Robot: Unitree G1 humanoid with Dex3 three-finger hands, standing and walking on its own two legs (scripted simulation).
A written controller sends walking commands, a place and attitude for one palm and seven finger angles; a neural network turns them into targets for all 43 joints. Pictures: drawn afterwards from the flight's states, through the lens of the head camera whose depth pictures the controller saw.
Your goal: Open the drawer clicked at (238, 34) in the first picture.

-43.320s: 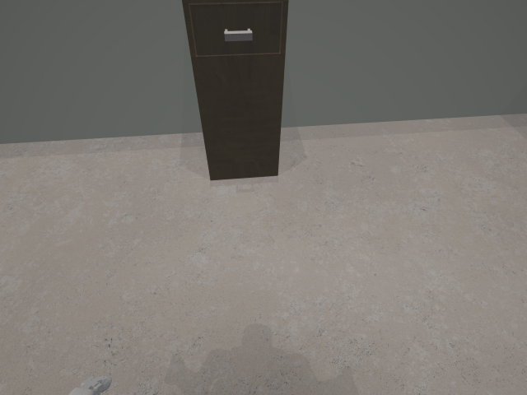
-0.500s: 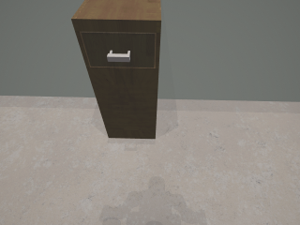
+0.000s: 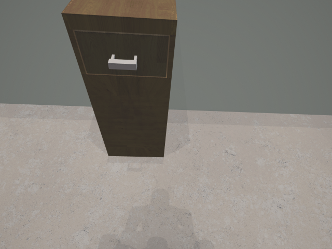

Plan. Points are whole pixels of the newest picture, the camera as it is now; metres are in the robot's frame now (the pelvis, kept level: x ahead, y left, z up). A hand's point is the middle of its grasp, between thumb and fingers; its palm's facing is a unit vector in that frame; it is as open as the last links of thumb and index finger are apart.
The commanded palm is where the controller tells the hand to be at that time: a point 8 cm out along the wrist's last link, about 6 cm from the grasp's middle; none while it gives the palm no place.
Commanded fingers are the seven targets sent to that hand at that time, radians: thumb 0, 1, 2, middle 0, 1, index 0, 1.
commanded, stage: take the last steps up to it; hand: left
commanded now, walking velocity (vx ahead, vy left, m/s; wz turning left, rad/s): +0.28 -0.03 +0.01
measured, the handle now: (123, 61) +0.73 +0.18 +0.02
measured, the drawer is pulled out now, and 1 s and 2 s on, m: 0.00 0.00 0.00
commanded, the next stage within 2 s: come to a stop and stand still in 0.36 s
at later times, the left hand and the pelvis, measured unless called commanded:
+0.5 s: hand (120, 232) +0.19 +0.13 -0.17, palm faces +0.06 -0.98 -0.19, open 7.2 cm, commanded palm none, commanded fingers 0.00 0.90 0.90 -0.20 -0.30 -0.20 -0.30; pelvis +0.17 -0.05 +0.01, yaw +3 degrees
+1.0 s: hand (119, 204) +0.26 +0.14 -0.15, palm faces +0.03 -0.93 -0.36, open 7.4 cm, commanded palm none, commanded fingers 0.00 0.90 0.90 -0.20 -0.30 -0.20 -0.30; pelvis +0.21 -0.10 +0.00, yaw +0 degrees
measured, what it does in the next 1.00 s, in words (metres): walks ahead: right foot, then left foot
